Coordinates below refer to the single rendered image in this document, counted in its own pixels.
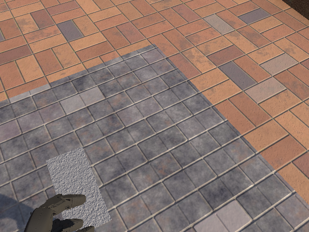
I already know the robot left hand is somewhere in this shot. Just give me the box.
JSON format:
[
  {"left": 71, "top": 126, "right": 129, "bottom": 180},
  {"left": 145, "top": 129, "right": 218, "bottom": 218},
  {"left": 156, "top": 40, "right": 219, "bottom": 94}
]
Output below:
[{"left": 24, "top": 193, "right": 95, "bottom": 232}]

